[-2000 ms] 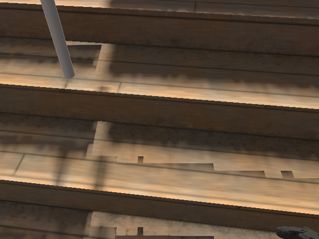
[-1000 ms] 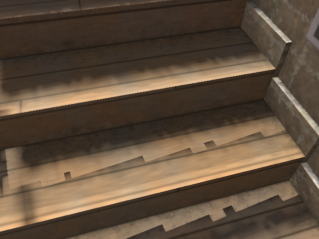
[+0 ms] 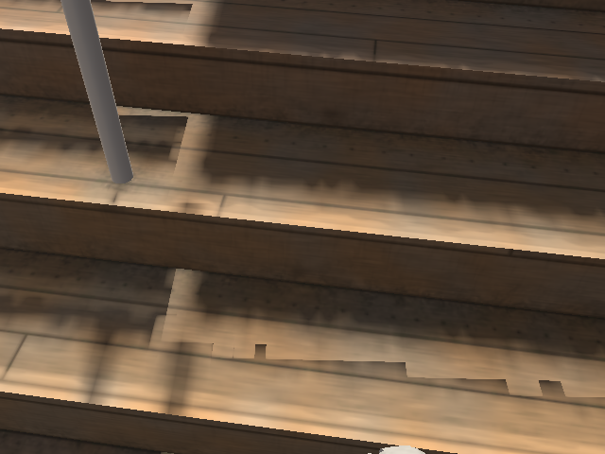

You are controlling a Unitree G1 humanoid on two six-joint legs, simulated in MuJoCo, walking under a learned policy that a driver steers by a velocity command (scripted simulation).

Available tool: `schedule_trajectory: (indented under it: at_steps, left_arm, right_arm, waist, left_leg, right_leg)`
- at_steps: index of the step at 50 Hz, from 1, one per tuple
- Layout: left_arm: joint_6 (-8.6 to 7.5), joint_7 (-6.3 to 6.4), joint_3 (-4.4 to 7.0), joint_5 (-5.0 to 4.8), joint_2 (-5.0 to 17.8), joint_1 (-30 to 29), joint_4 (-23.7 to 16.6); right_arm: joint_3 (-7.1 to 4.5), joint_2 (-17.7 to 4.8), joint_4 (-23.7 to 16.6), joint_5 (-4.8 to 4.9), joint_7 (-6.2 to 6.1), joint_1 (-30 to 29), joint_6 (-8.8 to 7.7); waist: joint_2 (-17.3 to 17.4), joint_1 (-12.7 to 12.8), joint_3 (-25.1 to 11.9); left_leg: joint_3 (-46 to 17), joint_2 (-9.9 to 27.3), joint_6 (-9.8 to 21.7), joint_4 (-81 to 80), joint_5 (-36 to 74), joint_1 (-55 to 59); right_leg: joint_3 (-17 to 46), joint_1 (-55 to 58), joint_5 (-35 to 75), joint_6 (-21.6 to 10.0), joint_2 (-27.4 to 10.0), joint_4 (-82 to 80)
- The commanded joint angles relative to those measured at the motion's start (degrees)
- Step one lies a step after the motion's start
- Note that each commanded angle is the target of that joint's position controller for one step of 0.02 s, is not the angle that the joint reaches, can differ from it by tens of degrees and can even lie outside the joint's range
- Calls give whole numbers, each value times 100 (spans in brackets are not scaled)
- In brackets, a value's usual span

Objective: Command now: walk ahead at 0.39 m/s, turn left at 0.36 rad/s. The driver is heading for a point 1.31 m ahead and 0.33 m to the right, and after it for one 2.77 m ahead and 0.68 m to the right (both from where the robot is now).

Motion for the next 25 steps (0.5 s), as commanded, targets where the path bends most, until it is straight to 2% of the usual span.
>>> schedule_trajectory:
  at_steps: [1, 2, 3, 4, 5, 6, 7, 8, 9, 10, 11, 12, 13, 14, 15, 16, 17, 18, 19, 20, 21, 22, 23, 24, 25]
  left_arm:
    - [-32, -100, -92, -1, 198, -1655, -939]
    - [28, -153, -81, 20, 180, -1827, -995]
    - [205, -331, -144, -33, 173, -2448, -1339]
    - [315, -456, -181, -67, 73, -2943, -1441]
    - [295, -625, -202, -126, -1, -2010, -1075]
    - [230, -619, -91, -215, 327, -1292, -854]
    - [117, -625, 84, -246, 748, -767, -562]
    - [5, -587, 199, -228, 935, -4, -183]
    - [-50, -459, 341, -72, 1319, 1596, 289]
    - [1, -311, 575, -5, 1869, 3127, 588]
    - [-128, -237, 520, -15, 1771, 3337, 886]
    - [-224, -253, 507, -199, 1617, 2256, 749]
    - [-250, -225, 443, -341, 1130, 1260, 628]
    - [-227, -234, 332, -348, 542, 674, 770]
    - [-176, -238, 200, -255, 33, 223, 876]
    - [-172, -218, 128, -245, -203, 128, 1005]
    - [-197, -189, 128, -250, -224, 27, 1150]
    - [-238, -253, 99, -113, -178, 471, 1411]
    - [-307, -293, 136, -19, -91, 623, 1511]
    - [-337, -333, 210, -26, 128, 483, 1351]
    - [-377, -318, 212, 14, 191, 560, 1349]
    - [-430, -308, 179, 26, 207, 1027, 1469]
    - [-414, -292, 147, 89, 113, 1686, 1778]
    - [-363, -265, 135, 152, 18, 2115, 1950]
    - [-316, -301, 91, 232, -84, 2482, 2096]
  right_arm:
    - [-123, -1080, 4, -212, -24, 199, -103]
    - [-123, -1136, -40, -203, -24, 78, -112]
    - [-229, -1449, -353, 144, 86, -834, -45]
    - [-250, -1536, -190, 253, 137, -488, -40]
    - [-281, -1685, -313, 321, 193, -807, -93]
    - [-377, -1977, -484, 302, 266, -1361, -130]
    - [-454, -2015, -491, 387, 307, -1306, -204]
    - [-514, -1798, -151, 254, 381, -743, -254]
    - [-418, -977, -111, 18, 475, -62, -190]
    - [-460, -738, -357, 50, 561, -322, -93]
    - [-581, -737, -439, 248, 488, -1356, -87]
    - [-552, -674, -520, 349, 347, -1712, -133]
    - [-455, -639, -363, 332, 202, -1570, -94]
    - [-391, -646, -401, 240, 118, -1680, -38]
    - [-348, -684, -444, 248, 125, -1725, 67]
    - [-344, -702, -450, 257, 97, -1607, 140]
    - [-280, -626, -425, 272, 105, -1591, 167]
    - [-256, -738, -561, 312, 147, -1812, 182]
    - [-240, -751, -617, 337, 163, -2001, 145]
    - [-280, -887, -681, 359, 209, -2179, 153]
    - [-293, -943, -757, 322, 235, -2452, 167]
    - [-275, -823, -725, 199, 258, -2510, 214]
    - [-209, -671, -774, 182, 239, -2697, 255]
    - [-132, -521, -772, 231, 192, -2785, 301]
    - [-99, -484, -841, 271, 127, -2980, 301]
  waist:
    - [333, 127, 750]
    - [509, 182, 807]
    - [295, 513, 913]
    - [809, 381, 870]
    - [1233, 663, 961]
    - [1181, 1105, 652]
    - [1040, 1195, 107]
    - [733, 1252, -448]
    - [-884, 1225, -1777]
    - [-2020, 1704, -1890]
    - [-2171, 1845, -245]
    - [-2095, 1380, 619]
    - [-1369, 897, 566]
    - [-429, 547, 500]
    - [-205, 275, 491]
    - [-19, 125, 520]
    - [-100, 77, 614]
    - [25, 118, 641]
    - [18, 194, 688]
    - [-18, 261, 517]
    - [-69, 379, 453]
    - [-466, 481, 465]
    - [-651, 693, 490]
    - [-689, 872, 573]
    - [-572, 994, 716]
  left_leg:
    - [-1793, 1496, 1109, -1617, -779, 476]
    - [-1628, 1421, 1051, -1814, -731, -90]
    - [-1094, 1509, 974, -2769, -564, -2065]
    - [-1231, 1573, 990, -3249, -1053, -2876]
    - [-985, 1844, 957, -3364, -235, -2486]
    - [-724, 1952, 919, -2929, 2265, -1528]
    - [-259, 1732, 847, -2160, 4647, -328]
    - [195, 1284, 532, -596, 6394, 138]
    - [-21, 397, 175, 1443, 4014, -1581]
    - [-992, -681, 90, 3498, 1328, -3494]
    - [-1417, -719, 235, 5839, 1956, -4775]
    - [-1076, -500, 285, 6833, 2337, -5256]
    - [-711, -166, 399, 7294, 2851, -4773]
    - [-490, 5, 505, 7663, 2980, -4462]
    - [-465, 109, 634, 8158, 2965, -4367]
    - [-543, 144, 750, 7984, 2981, -4578]
    - [-539, 136, 847, 7890, 2822, -4912]
    - [-342, 216, 892, 7683, 3063, -5265]
    - [-269, 215, 997, 7471, 3122, -5454]
    - [135, 316, 899, 6917, 3047, -5115]
    - [324, 351, 828, 6574, 3189, -5017]
    - [454, 387, 723, 7260, 2986, -5466]
    - [447, 352, 775, 8065, 2508, -6322]
    - [369, 211, 858, 8835, 2150, -7116]
    - [297, 172, 941, 9238, 1896, -7819]
  right_leg:
    - [-103, -1572, 757, -110, -522, -1031]
    - [-228, -980, 1128, -106, -654, -1593]
    - [-709, 1303, -751, -14, -492, -3158]
    - [-767, 2400, -1286, 111, -324, -3228]
    - [-819, 2923, -885, 165, -174, -2915]
    - [-721, 3060, -28, 98, -48, -3633]
    - [-927, 3354, -200, 42, 362, -4660]
    - [-257, 4337, 554, -220, 354, -5633]
    - [2633, 6960, 1653, -1272, -570, -7155]
    - [5874, 7974, -1253, -1254, -1463, -9329]
    - [6112, 6861, -3908, -480, -1316, -9853]
    - [5530, 5606, -4082, -670, -1350, -9785]
    - [4688, 4646, -2997, -988, -1391, -9471]
    - [4015, 4053, -2170, -1038, -1384, -9296]
    - [3776, 3552, -1858, -933, -1409, -9422]
    - [3295, 3567, -1399, -685, -1261, -9581]
    - [2749, 3656, -1007, -530, -1084, -9656]
    - [2231, 3884, -652, -409, -980, -9662]
    - [1747, 4098, -228, -193, -838, -9714]
    - [1218, 4096, 155, -229, -791, -9985]
    - [935, 4123, 489, -270, -686, -10116]
    - [1059, 4696, 899, -415, -782, -10171]
    - [1166, 5434, 908, -595, -943, -10139]
    - [1273, 6091, 785, -738, -1045, -10122]
    - [1293, 6632, 858, -823, -1143, -10097]
Keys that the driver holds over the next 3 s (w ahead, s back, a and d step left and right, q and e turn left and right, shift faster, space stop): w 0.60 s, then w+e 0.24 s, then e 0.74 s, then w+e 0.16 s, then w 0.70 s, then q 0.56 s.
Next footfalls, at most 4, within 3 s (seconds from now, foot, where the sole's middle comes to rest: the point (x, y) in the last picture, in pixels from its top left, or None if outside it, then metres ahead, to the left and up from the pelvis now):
0.16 right None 0.22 -0.19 -0.61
0.78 left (264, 356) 0.61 0.03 -0.44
1.32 right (398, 193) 0.84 -0.25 -0.27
1.94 left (285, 163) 0.95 -0.04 -0.28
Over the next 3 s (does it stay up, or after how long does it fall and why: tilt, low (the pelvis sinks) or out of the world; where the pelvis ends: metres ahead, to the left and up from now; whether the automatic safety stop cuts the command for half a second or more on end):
stays up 1.33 -0.31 0.76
